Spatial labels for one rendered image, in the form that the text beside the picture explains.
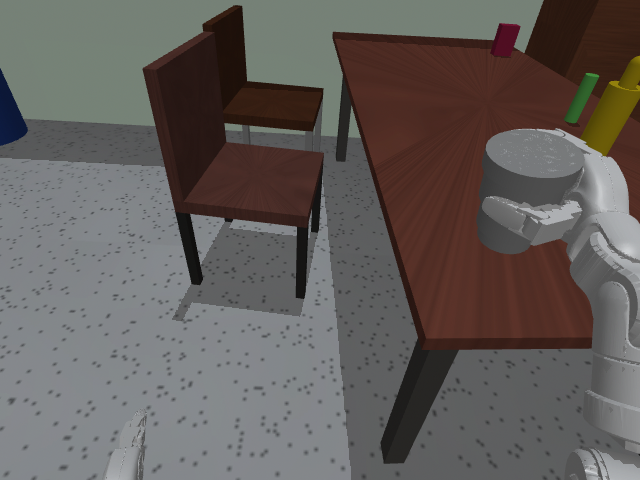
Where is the right robot hand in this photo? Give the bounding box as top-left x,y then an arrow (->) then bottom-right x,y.
482,128 -> 629,246

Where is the chair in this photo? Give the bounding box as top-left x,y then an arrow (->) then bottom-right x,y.
142,31 -> 324,299
202,5 -> 324,152

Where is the right robot arm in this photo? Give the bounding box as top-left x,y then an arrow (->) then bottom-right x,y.
564,212 -> 640,480

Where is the left robot hand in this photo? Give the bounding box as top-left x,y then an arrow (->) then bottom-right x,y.
102,408 -> 147,480

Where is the table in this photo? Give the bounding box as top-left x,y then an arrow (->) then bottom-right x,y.
332,32 -> 640,464

